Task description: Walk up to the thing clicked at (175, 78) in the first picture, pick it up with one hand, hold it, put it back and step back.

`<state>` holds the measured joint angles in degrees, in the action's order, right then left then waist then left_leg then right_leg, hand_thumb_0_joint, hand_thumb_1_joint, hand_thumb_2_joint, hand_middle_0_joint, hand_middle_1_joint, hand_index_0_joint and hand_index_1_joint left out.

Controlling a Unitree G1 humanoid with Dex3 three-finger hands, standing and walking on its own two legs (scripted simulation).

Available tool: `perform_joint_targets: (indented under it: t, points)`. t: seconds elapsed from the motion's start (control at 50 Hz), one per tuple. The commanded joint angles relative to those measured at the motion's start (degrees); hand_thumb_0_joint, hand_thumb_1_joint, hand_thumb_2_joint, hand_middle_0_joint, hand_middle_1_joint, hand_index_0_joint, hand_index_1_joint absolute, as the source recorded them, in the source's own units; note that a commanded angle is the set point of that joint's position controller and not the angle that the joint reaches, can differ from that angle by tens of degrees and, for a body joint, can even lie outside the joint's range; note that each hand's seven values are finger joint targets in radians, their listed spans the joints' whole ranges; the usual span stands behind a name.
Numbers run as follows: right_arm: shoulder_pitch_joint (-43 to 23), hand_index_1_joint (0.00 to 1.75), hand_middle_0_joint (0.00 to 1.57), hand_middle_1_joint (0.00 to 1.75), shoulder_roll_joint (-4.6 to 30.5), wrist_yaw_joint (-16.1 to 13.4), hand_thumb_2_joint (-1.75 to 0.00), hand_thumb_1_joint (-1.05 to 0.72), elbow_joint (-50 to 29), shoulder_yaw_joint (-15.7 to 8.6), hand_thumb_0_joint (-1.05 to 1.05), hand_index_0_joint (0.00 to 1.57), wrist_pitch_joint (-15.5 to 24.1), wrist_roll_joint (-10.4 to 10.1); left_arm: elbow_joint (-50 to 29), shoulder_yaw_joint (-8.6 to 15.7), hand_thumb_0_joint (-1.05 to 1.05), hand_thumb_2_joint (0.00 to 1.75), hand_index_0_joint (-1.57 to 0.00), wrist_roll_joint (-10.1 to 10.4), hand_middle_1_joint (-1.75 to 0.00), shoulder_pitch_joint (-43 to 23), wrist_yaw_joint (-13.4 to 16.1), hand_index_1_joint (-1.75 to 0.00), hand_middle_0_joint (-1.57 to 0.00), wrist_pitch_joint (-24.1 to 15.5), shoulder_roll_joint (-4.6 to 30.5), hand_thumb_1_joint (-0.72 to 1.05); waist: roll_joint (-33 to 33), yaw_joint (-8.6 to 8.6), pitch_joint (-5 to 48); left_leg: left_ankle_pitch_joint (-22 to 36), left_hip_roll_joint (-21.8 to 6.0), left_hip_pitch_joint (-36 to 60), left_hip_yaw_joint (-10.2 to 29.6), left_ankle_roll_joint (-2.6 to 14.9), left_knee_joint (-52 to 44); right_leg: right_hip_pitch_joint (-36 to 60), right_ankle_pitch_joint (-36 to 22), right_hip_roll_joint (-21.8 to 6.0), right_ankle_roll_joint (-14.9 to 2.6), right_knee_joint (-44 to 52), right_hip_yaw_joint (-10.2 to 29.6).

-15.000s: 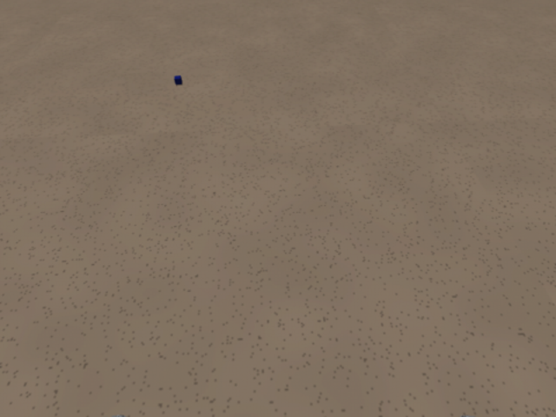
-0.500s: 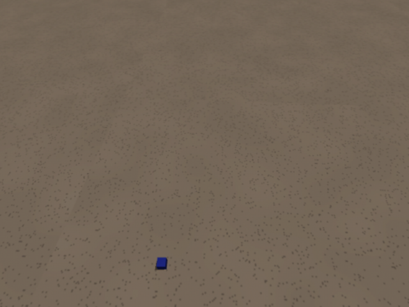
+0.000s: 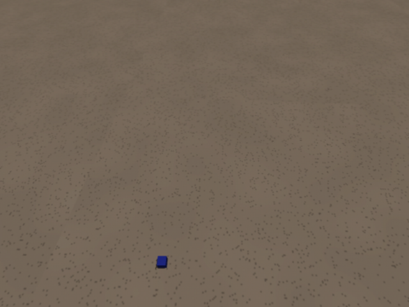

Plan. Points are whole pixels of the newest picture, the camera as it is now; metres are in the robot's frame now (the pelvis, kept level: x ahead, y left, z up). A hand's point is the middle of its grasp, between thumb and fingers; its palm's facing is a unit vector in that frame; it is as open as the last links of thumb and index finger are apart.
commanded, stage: stand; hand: left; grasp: from above
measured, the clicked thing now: (162, 261) +0.40 +0.24 -0.76
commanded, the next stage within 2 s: rise first in 0.04 s
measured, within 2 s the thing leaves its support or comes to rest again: neither
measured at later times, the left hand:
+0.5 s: hand (103, 305) +0.15 +0.26 -0.18, palm faces -0.08 -0.92 -0.39, open 10.2 cm
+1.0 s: hand out of the picture +0.12 +0.27 -0.25, palm faces -0.22 -0.84 -0.50, open 11.3 cm
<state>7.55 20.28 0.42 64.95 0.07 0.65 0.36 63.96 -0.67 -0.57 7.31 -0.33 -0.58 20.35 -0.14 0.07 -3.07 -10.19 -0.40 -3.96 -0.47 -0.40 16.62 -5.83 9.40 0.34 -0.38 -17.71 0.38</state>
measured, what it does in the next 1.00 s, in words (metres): lowers itself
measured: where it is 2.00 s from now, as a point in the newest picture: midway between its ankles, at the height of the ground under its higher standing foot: outside the picture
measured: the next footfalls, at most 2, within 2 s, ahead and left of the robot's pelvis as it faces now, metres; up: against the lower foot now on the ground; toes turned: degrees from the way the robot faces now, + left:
none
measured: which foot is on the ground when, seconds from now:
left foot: down 0.00-1.00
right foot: down 0.00-1.00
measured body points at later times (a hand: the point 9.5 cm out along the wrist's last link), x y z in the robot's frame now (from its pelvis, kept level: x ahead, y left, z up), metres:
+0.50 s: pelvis -0.01 +0.01 -0.03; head +0.05 +0.01 +0.41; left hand +0.15 +0.30 -0.15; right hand +0.10 -0.25 -0.15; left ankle -0.01 +0.12 -0.75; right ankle +0.00 -0.11 -0.75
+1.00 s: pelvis -0.01 +0.01 -0.12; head +0.10 +0.03 +0.32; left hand +0.13 +0.31 -0.22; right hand +0.18 -0.23 -0.21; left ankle -0.01 +0.12 -0.75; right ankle +0.00 -0.11 -0.75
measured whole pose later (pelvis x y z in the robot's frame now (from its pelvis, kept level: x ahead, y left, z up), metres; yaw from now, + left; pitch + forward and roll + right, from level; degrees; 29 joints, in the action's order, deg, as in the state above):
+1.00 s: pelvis -0.01 +0.01 -0.12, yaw +1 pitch +21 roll -2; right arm 9.8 13.9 -0.4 31.0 -1.6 7.9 -0.9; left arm 22.7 5.6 -17.4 16.2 1.0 9.9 18.3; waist -0.4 1.1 8.1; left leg -34.0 0.0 -59.5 1.3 0.6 72.3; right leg -59.4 31.9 -0.1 0.3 -70.2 -1.3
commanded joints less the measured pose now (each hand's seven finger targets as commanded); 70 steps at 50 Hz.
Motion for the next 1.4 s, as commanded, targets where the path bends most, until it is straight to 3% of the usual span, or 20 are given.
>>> perform_joint_targets:
  t: [0.0, 0.12, 0.14, 0.16, 0.18, 0.2, 0.24, 0.26, 0.3, 0.34, 0.4, 0.5, 0.56, 0.74, 0.96, 1.02, 1.1, 1.22, 1.3, 1.38]
  points:
    - [-2.15, 0.3, 0.2, 0.3, 12.04, -0.88, -0.9, -0.9, -3.46, -2.39, 0.0, 0.2, 1.09, 0.29, -3.29, 2.54, 0.0, 0.9, -0.2, 0.03, -0.3, -2.14, 0.92, -0.3, -0.2, -1.47, 12.48, 0.9, 0.12, -0.04, 4.3, 6.11, -7.29, 0.27, 5.59, 1.74, -2.27, 0.33, -7.46, -7.69, -1.34, 2.62, 6.16]
    - [-1.96, 0.3, 0.2, 0.3, 11.97, -0.96, -0.9, -0.88, -3.39, -2.38, 0.0, 0.2, 1.06, 0.18, -3.11, 2.65, 0.0, 0.9, -0.24, 0.16, -0.35, -2.16, 0.97, -0.34, -0.23, -1.39, 12.49, 0.88, 0.42, 0.04, 3.15, 6.51, -7.13, -0.3, 5.63, 1.51, -2.39, -0.09, -7.74, -7.57, -1.38, 2.59, 6.24]
    - [-2.16, 0.3, 0.2, 0.3, 2.33, -2.12, -0.9, -0.92, -19.51, 0.75, 0.0, 0.2, 4.1, -4.09, -23.21, 1.94, 0.0, 0.88, -0.23, 3.26, -0.41, -22.26, 1.94, -0.42, -0.27, -6.53, 0.87, 0.8, -1.98, 6.47, -1.21, -1.59, 1.12, -9.69, -1.75, 1.33, 2.65, -13.0, -1.15, -0.47, -0.39, -1.21, 0.29]
    - [0.7, 0.3, 0.2, 0.3, 3.96, -2.66, -0.89, -0.88, -16.6, 0.18, 0.0, 0.2, 4.23, -4.13, -18.85, 3.63, 0.0, 0.86, -0.25, 2.89, -0.46, -27.0, 2.23, -0.5, -0.28, -5.98, 5.03, 0.72, 1.84, 4.49, 1.79, -2.38, 1.04, -9.07, -1.47, 1.7, 3.72, -9.06, 1.31, -0.53, -0.06, -1.18, -0.55]
    - [2.17, 0.3, 0.2, 0.3, 5.75, -2.94, -0.89, -0.87, -15.81, -0.5, 0.0, 0.2, 3.83, -3.98, -8.0, 6.74, 0.0, 0.83, -0.28, 1.75, -0.51, -17.19, 2.46, -0.54, -0.31, -3.56, 9.74, 0.64, 3.39, 3.65, 0.4, -4.21, 1.37, -11.04, -1.43, 1.83, 4.53, -10.01, 4.21, -0.07, -0.41, -1.51, -1.27]
    - [2.53, 0.3, 0.2, 0.3, 5.81, -2.83, -0.9, -0.89, -17.42, -1.28, 0.0, 0.2, 3.21, -3.83, -4.79, 7.72, 0.0, 0.81, -0.29, 1.17, -0.56, -12.59, 1.57, -0.59, -0.31, -2.59, 10.22, 0.56, 2.0, 1.66, 0.28, -3.67, 1.19, -13.22, -1.68, 1.64, 6.56, -11.34, 4.53, -0.05, -0.68, -3.42, -1.24]
    - [4.54, 0.3, 0.2, 0.3, 5.83, -3.48, -0.9, -0.89, -19.23, -2.92, 0.0, 0.2, 3.73, -2.98, -8.34, 9.66, 0.0, 0.76, -0.35, -1.52, -0.67, -18.4, 0.61, -0.68, -0.35, -3.15, 14.67, 0.4, 1.38, 1.33, 9.67, -0.02, 1.41, -13.39, -1.2, 1.73, 10.52, -11.07, -0.15, -0.42, -0.54, -7.87, -0.68]
    - [4.61, 0.3, 0.2, 0.3, 5.52, -3.3, -0.9, -0.89, -21.11, -3.55, 0.0, 0.2, 4.12, -2.4, -8.17, 10.95, 0.0, 0.72, -0.37, -3.61, -0.73, -14.6, -0.29, -0.71, -0.35, -2.94, 15.36, 0.32, -0.82, 0.88, 13.52, 1.93, 1.79, -14.61, -1.14, 1.59, 12.84, -10.23, -2.58, -0.92, -0.58, -10.67, -0.72]
    - [6.74, 0.3, 0.2, 0.3, 5.05, -2.59, -0.9, -0.89, -22.84, -4.6, 0.0, 0.2, 4.12, -1.55, -3.73, 11.31, 0.0, 0.69, -0.4, -6.86, -0.78, -5.33, -1.66, -0.76, -0.38, -1.63, 12.32, 0.16, 0.78, -0.73, 17.14, 4.9, 2.22, -18.45, -0.64, 1.38, 17.45, -11.2, -5.21, -0.63, -0.81, -15.35, -0.98]
    - [6.38, 0.3, 0.2, 0.3, 4.5, -2.33, -0.9, -0.9, -25.9, -5.1, 0.0, 0.2, 4.18, -1.59, -9.36, 12.21, 0.0, 0.65, -0.44, -8.21, -0.76, -4.24, -1.19, -0.75, -0.43, -0.62, 12.21, 0.0, -2.57, -2.47, 19.04, 5.7, 2.46, -18.81, -0.66, 0.73, 18.03, -11.6, -4.98, -0.31, -1.13, -16.49, -0.95]
    - [4.2, 0.3, 0.2, 0.3, 4.08, -2.16, -0.9, -0.91, -30.22, -4.72, 0.0, 0.2, 4.11, -2.16, -12.4, 10.08, 0.0, 0.66, -0.45, -9.13, -0.71, -5.2, 0.25, -0.72, -0.46, 3.26, 8.53, -0.2, -1.59, -1.09, 14.92, 0.61, 2.04, -22.17, 0.0, 0.57, 18.55, -16.62, 1.04, 0.34, -1.17, -16.36, -1.57]
    - [4.35, 0.3, 0.2, 0.3, 3.49, -1.95, -0.91, -0.94, -33.75, -5.09, 0.0, 0.2, 5.59, -1.98, -19.49, 9.3, 0.0, 0.62, -0.5, -10.17, -0.64, -7.04, 1.3, -0.65, -0.51, 6.2, 7.39, -0.18, 0.98, 0.75, 14.81, -3.73, 0.97, -27.7, 0.92, 0.7, 24.93, -25.38, 6.26, 0.83, -0.93, -22.86, -2.29]
    - [5.28, 0.3, 0.2, 0.3, 3.11, -1.95, -0.91, -0.94, -35.51, -5.41, 0.0, 0.2, 6.98, -1.66, -25.58, 11.49, 0.0, 0.62, -0.5, -11.07, -0.64, -4.57, 1.56, -0.65, -0.51, 5.63, 8.93, -0.18, 0.65, 0.6, 17.27, -4.75, 0.95, -30.95, 0.92, 0.97, 29.22, -28.27, 6.98, 0.6, -0.75, -27.02, -1.95]
    - [5.53, 0.3, 0.2, 0.3, 2.35, -2.29, -0.91, -0.93, -38.39, -5.56, 0.0, 0.2, 8.83, -1.07, -39.74, 11.25, 0.0, 0.6, -0.53, -16.33, -0.64, 5.75, 2.34, -0.65, -0.53, 6.05, 8.16, -0.14, -4.77, 1.12, 25.56, 3.06, 0.08, -33.92, 2.12, 0.63, 39.4, -37.8, 2.57, 0.46, -1.17, -38.51, -1.76]
    - [3.41, 0.3, 0.2, 0.3, 2.33, -1.34, -0.91, -0.94, -41.87, -5.68, 0.0, 0.2, 9.83, -1.29, -49.75, 10.27, 0.0, 0.58, -0.53, -17.42, -0.63, 14.2, 2.42, -0.63, -0.53, 9.63, 6.86, -0.13, -2.59, 0.82, 28.67, 1.57, 0.44, -43.9, 3.08, 0.93, 48.37, -45.03, 4.08, 0.74, -1.21, -47.07, -2.46]
    - [2.8, 0.3, 0.2, 0.3, 2.52, -1.17, -0.91, -0.95, -41.94, -5.45, 0.0, 0.2, 10.18, -1.6, -50.52, 10.16, 0.0, 0.6, -0.52, -18.61, -0.65, 10.7, 2.56, -0.66, -0.52, 9.51, 8.4, -0.16, -2.13, 1.69, 28.52, -0.03, 0.73, -47.57, 2.79, 1.18, 51.19, -47.84, 4.4, 0.7, -1.15, -49.15, -2.2]
    - [1.35, 0.3, 0.2, 0.3, 3.04, -0.75, -0.91, -0.94, -40.34, -5.27, 0.0, 0.2, 11.28, -1.45, -42.58, 10.6, 0.0, 0.61, -0.5, -23.38, -0.65, 1.88, 2.77, -0.66, -0.5, 6.13, 11.08, -0.16, -1.39, 2.69, 25.96, -7.07, 1.09, -57.43, 2.74, 1.37, 57.58, -57.05, 9.62, 0.4, -1.19, -55.54, -1.88]
    - [0.54, 0.3, 0.2, 0.3, 4.2, 0.35, -0.9, -0.91, -38.13, -6.13, 0.0, 0.2, 13.03, -0.89, -39.15, 8.69, 0.0, 0.65, -0.46, -31.06, -0.66, -9.96, 4.32, -0.68, -0.47, -3.4, 13.15, -0.17, -4.34, 2.84, 33.91, -14.42, 1.74, -66.8, 1.98, 1.2, 67.23, -67.73, 14.3, 0.49, -1.02, -65.26, -0.75]
    - [0.38, 0.3, 0.2, 0.3, 5.66, 0.85, -0.92, -0.96, -35.71, -6.52, 0.0, 0.2, 12.82, -0.91, -35.44, 12.5, 0.0, 0.66, -0.47, -36.22, -0.64, -13.17, 7.21, -0.66, -0.49, -7.79, 19.9, -0.19, -5.96, 0.82, 41.0, -9.99, 1.89, -70.58, 1.73, 1.21, 74.15, -72.81, 11.27, 0.56, -1.24, -72.36, -0.84]
    - [1.78, 0.3, 0.2, 0.3, 6.35, 1.31, -0.91, -0.95, -33.15, -7.26, 0.0, 0.2, 11.72, -0.94, -30.05, 11.1, 0.0, 0.68, -0.44, -41.21, -0.67, -22.02, 9.64, -0.68, -0.45, -8.78, 20.46, -0.2, -5.14, 1.46, 43.96, -10.22, 1.95, -75.47, 1.38, 1.4, 79.48, -77.29, 11.39, 0.59, -1.33, -76.33, -1.55]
